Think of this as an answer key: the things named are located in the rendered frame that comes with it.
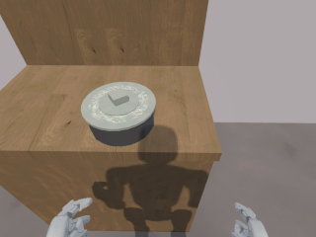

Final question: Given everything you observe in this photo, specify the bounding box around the left robot hand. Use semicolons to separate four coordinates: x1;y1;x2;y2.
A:
45;197;93;237

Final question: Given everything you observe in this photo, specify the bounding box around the table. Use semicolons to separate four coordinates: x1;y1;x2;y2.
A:
0;0;222;232

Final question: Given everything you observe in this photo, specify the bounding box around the lid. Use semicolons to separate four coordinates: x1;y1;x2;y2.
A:
81;82;156;131

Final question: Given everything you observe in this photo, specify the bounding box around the knob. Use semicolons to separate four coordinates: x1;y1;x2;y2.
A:
108;88;128;106

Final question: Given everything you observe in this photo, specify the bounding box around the pot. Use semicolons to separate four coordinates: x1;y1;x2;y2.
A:
89;113;154;147

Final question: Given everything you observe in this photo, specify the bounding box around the right robot hand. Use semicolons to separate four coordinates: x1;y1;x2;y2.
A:
231;202;269;237

